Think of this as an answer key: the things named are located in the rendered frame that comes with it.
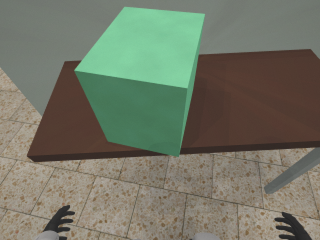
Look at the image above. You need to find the carton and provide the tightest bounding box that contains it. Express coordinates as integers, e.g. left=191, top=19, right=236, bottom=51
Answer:
left=74, top=7, right=205, bottom=157

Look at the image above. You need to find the robot left forearm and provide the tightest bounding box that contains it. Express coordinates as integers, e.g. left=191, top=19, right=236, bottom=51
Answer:
left=34, top=230, right=59, bottom=240

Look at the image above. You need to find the table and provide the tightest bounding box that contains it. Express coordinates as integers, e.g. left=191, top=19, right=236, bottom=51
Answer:
left=27, top=49, right=320, bottom=194

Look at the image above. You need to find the left robot hand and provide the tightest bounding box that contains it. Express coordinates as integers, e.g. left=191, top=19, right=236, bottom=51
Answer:
left=43, top=205, right=75, bottom=240

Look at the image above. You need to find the right robot hand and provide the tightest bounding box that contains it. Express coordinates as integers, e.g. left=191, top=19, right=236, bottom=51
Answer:
left=274, top=212, right=312, bottom=240

